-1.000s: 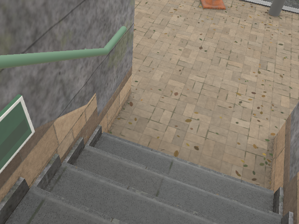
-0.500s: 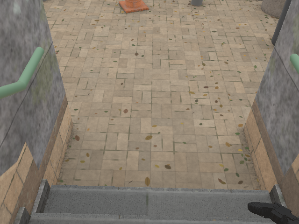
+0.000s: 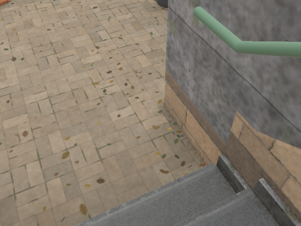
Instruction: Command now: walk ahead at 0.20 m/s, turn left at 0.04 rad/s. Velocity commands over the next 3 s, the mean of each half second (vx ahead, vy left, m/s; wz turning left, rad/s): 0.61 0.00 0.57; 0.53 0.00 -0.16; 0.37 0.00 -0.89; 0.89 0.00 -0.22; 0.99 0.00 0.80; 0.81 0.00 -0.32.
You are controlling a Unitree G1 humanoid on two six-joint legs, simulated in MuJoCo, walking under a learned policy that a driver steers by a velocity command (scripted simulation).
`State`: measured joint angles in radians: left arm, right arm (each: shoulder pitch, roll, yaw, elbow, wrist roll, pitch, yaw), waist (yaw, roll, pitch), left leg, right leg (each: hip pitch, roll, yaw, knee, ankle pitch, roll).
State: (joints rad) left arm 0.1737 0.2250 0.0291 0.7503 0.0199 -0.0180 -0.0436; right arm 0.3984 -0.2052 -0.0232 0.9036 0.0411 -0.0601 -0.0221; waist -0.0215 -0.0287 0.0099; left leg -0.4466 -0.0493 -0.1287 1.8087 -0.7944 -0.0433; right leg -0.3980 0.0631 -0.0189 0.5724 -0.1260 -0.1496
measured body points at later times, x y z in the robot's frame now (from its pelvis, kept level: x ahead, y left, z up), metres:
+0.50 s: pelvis +0.19 +0.15 -0.11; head +0.18 +0.16 +0.34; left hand +0.10 +0.40 -0.25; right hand +0.43 -0.05 -0.20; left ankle +0.25 +0.32 -0.81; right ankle +0.08 -0.05 -0.73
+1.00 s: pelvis +0.45 +0.31 -0.29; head +0.44 +0.31 +0.16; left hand +0.48 +0.59 -0.41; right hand +0.58 +0.09 -0.43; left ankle +0.26 +0.33 -0.82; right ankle +0.56 +0.31 -1.03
